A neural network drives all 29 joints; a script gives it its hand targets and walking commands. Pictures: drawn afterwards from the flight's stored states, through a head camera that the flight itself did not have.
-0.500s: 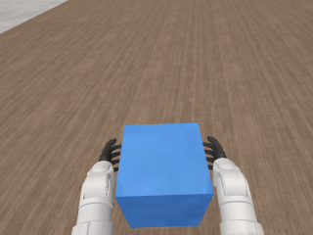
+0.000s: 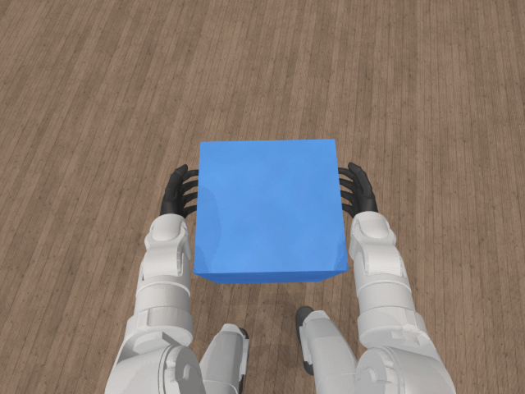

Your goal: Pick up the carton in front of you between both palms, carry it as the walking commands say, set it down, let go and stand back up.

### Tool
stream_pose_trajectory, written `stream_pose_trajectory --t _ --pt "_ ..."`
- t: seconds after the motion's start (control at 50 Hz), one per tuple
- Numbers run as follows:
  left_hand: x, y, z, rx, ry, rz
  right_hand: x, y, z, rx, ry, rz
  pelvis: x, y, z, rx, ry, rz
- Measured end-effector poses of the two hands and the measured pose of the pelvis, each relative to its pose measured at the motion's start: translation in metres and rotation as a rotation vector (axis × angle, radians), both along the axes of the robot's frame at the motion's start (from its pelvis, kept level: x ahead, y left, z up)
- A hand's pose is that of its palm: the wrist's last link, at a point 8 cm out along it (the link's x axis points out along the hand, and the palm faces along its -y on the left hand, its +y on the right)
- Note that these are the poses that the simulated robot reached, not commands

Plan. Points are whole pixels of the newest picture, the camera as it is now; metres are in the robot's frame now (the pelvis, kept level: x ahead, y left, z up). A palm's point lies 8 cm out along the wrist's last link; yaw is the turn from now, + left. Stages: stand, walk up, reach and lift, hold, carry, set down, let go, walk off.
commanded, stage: set down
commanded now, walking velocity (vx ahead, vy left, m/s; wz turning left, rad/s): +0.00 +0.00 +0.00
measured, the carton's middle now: (268, 222) +0.38 +0.00 -0.14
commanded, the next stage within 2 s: none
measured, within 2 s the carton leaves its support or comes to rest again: neither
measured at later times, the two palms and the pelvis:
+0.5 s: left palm (197, 209) +0.43 +0.15 -0.21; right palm (340, 207) +0.42 -0.15 -0.21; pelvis -0.01 +0.01 -0.13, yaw +1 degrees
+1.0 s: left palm (210, 212) +0.47 +0.15 -0.37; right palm (325, 213) +0.45 -0.15 -0.38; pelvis -0.05 +0.00 -0.25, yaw +3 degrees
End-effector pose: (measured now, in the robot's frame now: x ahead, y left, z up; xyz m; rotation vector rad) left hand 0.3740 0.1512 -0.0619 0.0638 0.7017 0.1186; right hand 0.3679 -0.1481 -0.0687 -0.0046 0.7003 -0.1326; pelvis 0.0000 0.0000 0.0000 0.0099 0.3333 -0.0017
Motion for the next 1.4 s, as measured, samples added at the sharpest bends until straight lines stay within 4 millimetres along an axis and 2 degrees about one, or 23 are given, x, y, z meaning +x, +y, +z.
stream_pose_trajectory --t 0.1,0.36,0.56,0.84,1.04,1.28,1.4 --pt "0.012 0.002 -0.044 -0.028 -0.035 0.016 0.009 0.002 -0.045 0.010 -0.035 -0.019 -0.002 0.007 -0.030 0.002 0.172 0.004" --pt "0.043 0.002 -0.102 -0.064 -0.033 0.042 0.041 0.002 -0.101 0.027 -0.034 -0.033 -0.007 0.013 -0.093 0.002 0.355 0.012" --pt "0.058 -0.001 -0.168 -0.048 -0.024 0.031 0.056 -0.001 -0.167 0.020 -0.025 -0.028 -0.018 0.006 -0.145 0.012 0.447 0.017" --pt "0.080 0.000 -0.257 -0.035 -0.020 0.021 0.074 0.000 -0.260 0.030 -0.019 -0.040 -0.038 -0.002 -0.219 0.023 0.486 0.027" --pt "0.096 0.001 -0.317 -0.025 -0.001 0.007 0.089 0.002 -0.319 0.017 0.000 -0.038 -0.048 -0.001 -0.262 0.020 0.497 0.032" --pt "0.114 0.000 -0.399 -0.025 0.025 -0.019 0.104 0.000 -0.396 -0.009 0.025 -0.037 -0.051 0.005 -0.309 -0.001 0.467 0.051" --pt "0.117 0.000 -0.427 -0.039 0.038 -0.025 0.110 0.000 -0.416 -0.027 0.038 -0.036 -0.046 0.006 -0.324 -0.026 0.433 0.070"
